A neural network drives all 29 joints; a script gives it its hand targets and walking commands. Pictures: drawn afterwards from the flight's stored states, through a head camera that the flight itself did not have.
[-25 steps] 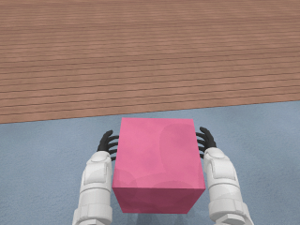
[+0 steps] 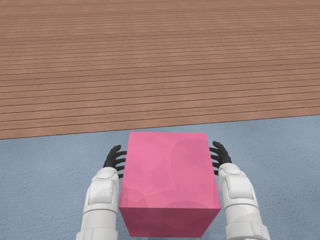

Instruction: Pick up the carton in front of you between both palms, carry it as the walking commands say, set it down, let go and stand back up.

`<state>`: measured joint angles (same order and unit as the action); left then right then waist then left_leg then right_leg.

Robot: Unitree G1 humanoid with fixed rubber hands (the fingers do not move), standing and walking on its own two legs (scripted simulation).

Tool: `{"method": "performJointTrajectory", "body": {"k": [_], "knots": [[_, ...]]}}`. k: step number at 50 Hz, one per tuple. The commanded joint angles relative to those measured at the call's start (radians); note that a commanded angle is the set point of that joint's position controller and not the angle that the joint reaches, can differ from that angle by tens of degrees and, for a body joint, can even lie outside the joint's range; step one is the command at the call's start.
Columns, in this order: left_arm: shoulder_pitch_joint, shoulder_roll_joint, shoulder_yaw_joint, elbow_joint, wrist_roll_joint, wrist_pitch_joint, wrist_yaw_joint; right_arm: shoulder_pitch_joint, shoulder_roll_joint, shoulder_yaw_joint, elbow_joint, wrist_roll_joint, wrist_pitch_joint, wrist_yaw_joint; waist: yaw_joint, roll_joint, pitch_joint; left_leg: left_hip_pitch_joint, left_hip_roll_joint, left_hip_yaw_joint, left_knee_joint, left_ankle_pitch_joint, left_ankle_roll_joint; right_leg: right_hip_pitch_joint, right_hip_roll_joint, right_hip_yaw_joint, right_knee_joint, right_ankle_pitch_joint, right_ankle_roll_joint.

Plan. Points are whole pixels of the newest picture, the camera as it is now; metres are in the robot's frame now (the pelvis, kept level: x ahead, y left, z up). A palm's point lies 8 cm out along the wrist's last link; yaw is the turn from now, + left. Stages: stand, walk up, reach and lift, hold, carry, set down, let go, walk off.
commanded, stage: reach and lift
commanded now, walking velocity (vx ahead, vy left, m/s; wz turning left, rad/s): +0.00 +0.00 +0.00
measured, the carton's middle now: (166, 186) +0.28 +0.00 -0.04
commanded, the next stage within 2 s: hold in 0.02 s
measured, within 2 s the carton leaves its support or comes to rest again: neither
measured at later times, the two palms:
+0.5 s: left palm (108, 173) +0.27 +0.15 +0.05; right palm (227, 170) +0.28 -0.15 +0.05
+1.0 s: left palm (120, 133) +0.37 +0.13 +0.09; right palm (228, 130) +0.37 -0.17 +0.09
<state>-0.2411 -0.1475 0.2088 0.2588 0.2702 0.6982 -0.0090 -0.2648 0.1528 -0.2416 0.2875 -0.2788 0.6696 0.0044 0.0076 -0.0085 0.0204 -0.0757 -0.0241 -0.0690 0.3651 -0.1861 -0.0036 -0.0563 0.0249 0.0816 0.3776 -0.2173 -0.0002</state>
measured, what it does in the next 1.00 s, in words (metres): lifts its left foot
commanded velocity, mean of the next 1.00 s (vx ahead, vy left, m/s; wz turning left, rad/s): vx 0.23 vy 0.00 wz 0.00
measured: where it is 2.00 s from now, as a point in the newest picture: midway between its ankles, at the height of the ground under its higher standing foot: (168, 185)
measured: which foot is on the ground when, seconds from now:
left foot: down 0.00-0.76, up 0.78-1.00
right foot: down 0.00-1.00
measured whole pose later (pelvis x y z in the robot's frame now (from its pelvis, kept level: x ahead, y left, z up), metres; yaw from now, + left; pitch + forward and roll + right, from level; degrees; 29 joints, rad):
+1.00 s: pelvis +0.09 -0.01 +0.00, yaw -1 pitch +5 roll +2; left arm -0.21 -0.14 0.11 -0.19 0.13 1.11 0.10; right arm -0.25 0.08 -0.14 -0.14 -0.09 1.09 -0.07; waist 0.00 -0.03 -0.16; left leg -0.47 0.03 0.13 0.61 -0.32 -0.01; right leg -0.12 -0.04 -0.03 0.31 -0.28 -0.01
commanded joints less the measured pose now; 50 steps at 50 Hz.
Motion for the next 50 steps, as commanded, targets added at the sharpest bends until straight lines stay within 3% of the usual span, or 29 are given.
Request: {"method": "performJointTrajectory", "body": {"k": [1,6,13,28,29,31,32,34,35,37,38,39,40,41,42,43,44,46,50], "knots": [[-0.476,-0.909,-0.518,-0.073,-0.237,-0.037,-0.217,-0.418,0.932,0.525,-0.029,0.231,-0.011,0.229,-0.001,0.001,-0.242,0.116,-0.064,-0.009,-0.023,0.224,-0.001,-0.001,0.059,0.007,-0.051,0.227,0.008],[-0.463,-0.905,-0.586,-0.166,-0.279,-0.002,-0.21,-0.395,0.924,0.585,-0.125,0.268,0.026,0.219,-0.01,0.002,-0.281,0.154,-0.064,-0.016,-0.033,0.28,-0.006,0.039,0.058,0.011,-0.061,0.291,0.012],[-0.469,-0.86,-0.516,-0.111,-0.236,0.038,-0.206,-0.42,0.877,0.525,-0.073,0.236,0.065,0.222,-0.002,0.002,-0.139,0.097,-0.061,-0.001,-0.054,0.093,0.003,-0.02,0.052,0.001,-0.085,0.096,0.001],[-0.576,-0.905,-0.514,-0.063,-0.237,0.025,-0.214,-0.526,0.898,0.516,-0.028,0.23,0.049,0.235,-0.009,0.008,-0.185,0.105,-0.056,-0.002,-0.041,0.048,0.0,-0.034,0.053,-0.007,-0.068,0.046,-0.006],[-0.598,-0.901,-0.526,-0.06,-0.244,0.034,-0.215,-0.554,0.89,0.537,-0.043,0.24,0.058,0.236,-0.012,0.042,-0.222,-0.024,0.112,-0.004,0.013,-0.119,0.017,-0.134,-0.107,0.013,-0.001,-0.092,-0.011],[-0.621,-0.9,-0.549,-0.095,-0.268,0.038,-0.213,-0.552,0.895,0.556,-0.062,0.261,0.066,0.232,-0.01,0.043,-0.211,-0.114,0.122,-0.067,-0.05,-0.536,0.034,-0.234,-0.072,0.017,0.012,-0.456,-0.015],[-0.638,-0.904,-0.569,-0.121,-0.282,0.042,-0.209,-0.565,0.894,0.576,-0.09,0.277,0.071,0.227,-0.014,0.066,-0.198,-0.116,0.147,-0.099,-0.076,-0.611,0.051,-0.291,-0.052,-0.008,0.058,-0.475,-0.008],[-0.647,-0.91,-0.616,-0.171,-0.32,0.062,-0.203,-0.545,0.893,0.606,-0.138,0.3,0.091,0.212,-0.018,0.151,-0.254,-0.074,0.227,-0.204,-0.136,-0.495,0.096,-0.296,0.006,-0.131,0.255,-0.201,0.013],[-0.644,-0.908,-0.644,-0.19,-0.341,0.078,-0.202,-0.517,0.889,0.626,-0.163,0.307,0.108,0.202,-0.016,0.162,-0.281,-0.084,0.248,-0.217,-0.14,-0.436,0.116,-0.285,-0.008,-0.142,0.236,-0.173,0.012],[-0.645,-0.901,-0.691,-0.228,-0.39,0.117,-0.2,-0.52,0.864,0.662,-0.23,0.331,0.157,0.182,-0.007,0.129,-0.32,-0.196,0.206,-0.13,-0.08,-0.447,0.108,-0.122,-0.016,-0.151,0.07,-0.181,-0.009],[-0.637,-0.899,-0.709,-0.248,-0.413,0.145,-0.196,-0.528,0.851,0.689,-0.269,0.353,0.187,0.175,-0.003,0.082,-0.326,-0.295,0.162,-0.051,-0.001,-0.477,0.081,-0.025,-0.042,-0.104,-0.006,-0.217,-0.023],[-0.616,-0.874,-0.709,-0.265,-0.416,0.173,-0.187,-0.556,0.847,0.721,-0.309,0.381,0.22,0.173,0.011,-0.108,-0.3,-0.421,0.079,0.078,0.208,-0.438,0.023,0.012,-0.19,0.141,-0.125,-0.424,-0.073],[-0.593,-0.846,-0.712,-0.283,-0.423,0.205,-0.177,-0.564,0.849,0.748,-0.328,0.414,0.254,0.173,0.021,-0.265,-0.232,-0.621,0.025,0.164,0.404,-0.35,-0.007,0.094,-0.345,0.394,-0.24,-0.527,-0.142],[-0.572,-0.827,-0.717,-0.296,-0.433,0.238,-0.164,-0.584,0.841,0.772,-0.341,0.446,0.285,0.173,0.022,-0.217,-0.192,-0.694,0.07,0.134,0.465,-0.31,-0.001,0.1,-0.403,0.466,-0.262,-0.42,-0.191],[-0.584,-0.809,-0.72,-0.343,-0.442,0.265,-0.154,-0.599,0.857,0.793,-0.354,0.489,0.311,0.176,0.021,-0.149,-0.205,-0.703,0.09,0.116,0.47,-0.287,0.003,0.112,-0.396,0.417,-0.242,-0.28,-0.207],[-0.588,-0.808,-0.732,-0.387,-0.457,0.293,-0.144,-0.588,0.868,0.81,-0.363,0.52,0.335,0.175,0.02,-0.1,-0.244,-0.69,0.096,0.121,0.45,-0.254,0.002,0.149,-0.372,0.332,-0.219,-0.177,-0.193],[-0.594,-0.809,-0.743,-0.43,-0.473,0.316,-0.139,-0.577,0.878,0.826,-0.382,0.543,0.355,0.172,0.023,-0.093,-0.279,-0.662,0.087,0.143,0.412,-0.211,-0.002,0.173,-0.335,0.237,-0.203,-0.099,-0.172],[-0.558,-0.824,-0.772,-0.498,-0.507,0.36,-0.131,-0.523,0.889,0.846,-0.43,0.574,0.395,0.163,0.021,-0.147,-0.314,-0.596,0.057,0.184,0.33,-0.156,-0.011,0.173,-0.274,0.118,-0.177,0.024,-0.145],[-0.451,-0.845,-0.797,-0.575,-0.541,0.44,-0.136,-0.417,0.882,0.831,-0.518,0.571,0.468,0.148,0.025,-0.164,-0.318,-0.444,0.031,0.257,0.141,-0.079,-0.015,0.106,-0.253,0.017,-0.117,0.145,-0.14]]}}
